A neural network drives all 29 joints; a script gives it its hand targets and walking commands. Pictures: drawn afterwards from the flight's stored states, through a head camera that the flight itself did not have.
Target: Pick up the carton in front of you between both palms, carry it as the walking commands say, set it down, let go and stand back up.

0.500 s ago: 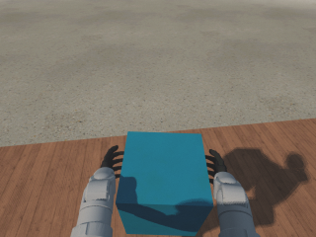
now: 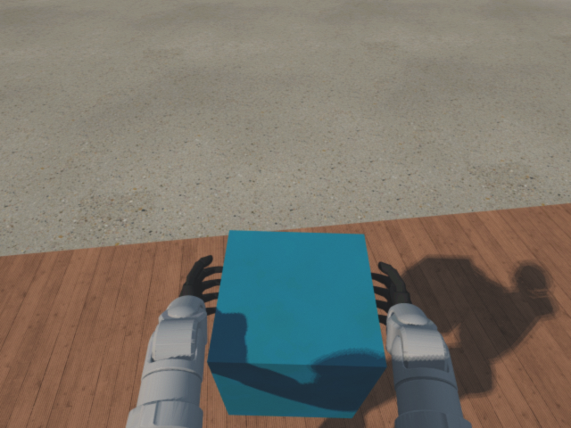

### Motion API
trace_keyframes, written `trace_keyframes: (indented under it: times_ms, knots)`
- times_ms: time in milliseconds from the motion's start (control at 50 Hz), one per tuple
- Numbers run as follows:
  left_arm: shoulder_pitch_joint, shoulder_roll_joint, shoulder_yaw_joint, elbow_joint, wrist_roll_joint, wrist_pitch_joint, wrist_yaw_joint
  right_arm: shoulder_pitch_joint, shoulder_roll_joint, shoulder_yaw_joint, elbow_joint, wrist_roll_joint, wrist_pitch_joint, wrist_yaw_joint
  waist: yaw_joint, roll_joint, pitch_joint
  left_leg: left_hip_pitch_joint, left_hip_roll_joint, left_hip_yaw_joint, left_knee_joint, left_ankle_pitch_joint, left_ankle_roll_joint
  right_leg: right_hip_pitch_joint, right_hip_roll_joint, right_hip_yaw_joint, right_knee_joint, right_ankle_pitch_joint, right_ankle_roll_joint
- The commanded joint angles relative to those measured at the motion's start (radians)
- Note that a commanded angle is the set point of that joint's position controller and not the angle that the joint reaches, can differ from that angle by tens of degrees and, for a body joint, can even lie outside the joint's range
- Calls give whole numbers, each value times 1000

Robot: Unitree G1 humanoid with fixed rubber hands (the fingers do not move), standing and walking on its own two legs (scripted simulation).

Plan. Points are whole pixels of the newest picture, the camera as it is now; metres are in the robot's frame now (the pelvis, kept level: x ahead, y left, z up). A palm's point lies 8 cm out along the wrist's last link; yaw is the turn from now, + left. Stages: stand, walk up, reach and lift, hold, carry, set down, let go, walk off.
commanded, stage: reach and lift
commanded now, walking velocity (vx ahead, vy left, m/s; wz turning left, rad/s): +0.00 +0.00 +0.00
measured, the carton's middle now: (293, 328) +0.31 +0.00 -0.05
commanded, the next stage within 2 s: hold in 0.44 s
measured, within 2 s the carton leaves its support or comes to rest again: neither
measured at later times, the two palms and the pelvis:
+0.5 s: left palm (189, 303) +0.29 +0.15 +0.04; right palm (399, 312) +0.29 -0.15 +0.04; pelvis +0.01 +0.00 +0.00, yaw +0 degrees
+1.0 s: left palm (178, 288) +0.30 +0.16 +0.07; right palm (394, 292) +0.30 -0.14 +0.07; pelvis +0.01 +0.01 -0.01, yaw +2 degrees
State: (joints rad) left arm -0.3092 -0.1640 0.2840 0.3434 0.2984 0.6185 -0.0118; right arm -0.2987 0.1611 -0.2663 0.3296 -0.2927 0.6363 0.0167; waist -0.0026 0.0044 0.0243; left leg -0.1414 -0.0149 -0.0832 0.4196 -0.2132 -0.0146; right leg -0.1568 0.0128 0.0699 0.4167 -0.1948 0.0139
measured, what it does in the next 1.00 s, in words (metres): stands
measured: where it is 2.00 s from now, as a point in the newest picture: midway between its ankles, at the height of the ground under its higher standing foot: (274, 370)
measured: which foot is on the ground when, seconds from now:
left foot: down 0.00-1.00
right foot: down 0.00-1.00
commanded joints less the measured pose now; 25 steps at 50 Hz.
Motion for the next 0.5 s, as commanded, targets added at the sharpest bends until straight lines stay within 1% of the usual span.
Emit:
trace_keyframes:
  times_ms: [0, 100, 180, 280, 420, 480]
  knots:
    - [-457, -943, -564, -26, -240, -16, -244, -473, 948, 561, -46, 242, -31, 229, 0, -4, -311, 52, -88, 21, -69, 194, 8, 154, 85, -11, -50, 208, 1]
    - [-412, -936, -581, -69, -251, -2, -238, -430, 940, 580, -91, 253, -18, 224, 0, -4, -309, 79, -89, 15, -75, 251, 5, 169, 89, -7, -57, 259, 3]
    - [-391, -934, -595, -100, -260, 9, -234, -411, 933, 594, -120, 261, -8, 222, 1, -2, -303, 93, -90, 12, -78, 276, 3, 176, 91, -3, -62, 276, 3]
    - [-384, -931, -608, -125, -268, 23, -230, -407, 924, 605, -143, 269, 5, 220, 2, 1, -288, 97, -89, 10, -82, 270, 2, 175, 92, -1, -66, 264, 2]
    - [-404, -933, -616, -138, -275, 42, -230, -430, 916, 611, -155, 275, 23, 220, 1, 1, -271, 95, -88, 12, -87, 227, 3, 169, 92, -4, -71, 219, 0]
    - [-402, -943, -654, -187, -298, 58, -228, -430, 923, 652, -206, 300, 39, 218, 3, 2, -306, 119, -87, 9, -90, 265, 2, 193, 91, -2, -74, 255, 2]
